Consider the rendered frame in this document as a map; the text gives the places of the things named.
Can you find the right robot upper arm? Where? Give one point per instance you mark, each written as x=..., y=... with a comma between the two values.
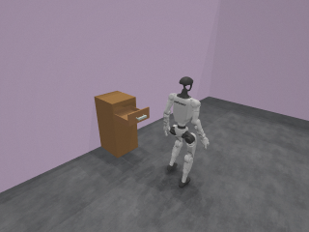
x=195, y=111

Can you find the right robot hand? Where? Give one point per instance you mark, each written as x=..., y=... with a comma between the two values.
x=205, y=143

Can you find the cabinet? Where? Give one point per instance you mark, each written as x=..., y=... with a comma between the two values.
x=115, y=137

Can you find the left robot forearm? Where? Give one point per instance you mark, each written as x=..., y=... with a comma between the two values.
x=166, y=120

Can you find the robot right shin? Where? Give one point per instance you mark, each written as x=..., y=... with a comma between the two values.
x=186, y=169

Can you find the robot torso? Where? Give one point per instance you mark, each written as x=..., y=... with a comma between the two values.
x=182, y=112

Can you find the handle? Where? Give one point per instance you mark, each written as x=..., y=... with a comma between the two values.
x=142, y=117

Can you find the right robot forearm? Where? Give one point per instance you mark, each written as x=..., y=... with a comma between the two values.
x=200, y=130

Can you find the left robot hand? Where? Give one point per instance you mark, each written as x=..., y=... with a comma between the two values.
x=166, y=129

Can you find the left robot upper arm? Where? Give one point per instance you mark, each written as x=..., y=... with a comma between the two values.
x=169, y=104

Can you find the drawer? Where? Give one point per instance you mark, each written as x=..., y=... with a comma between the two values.
x=127, y=115

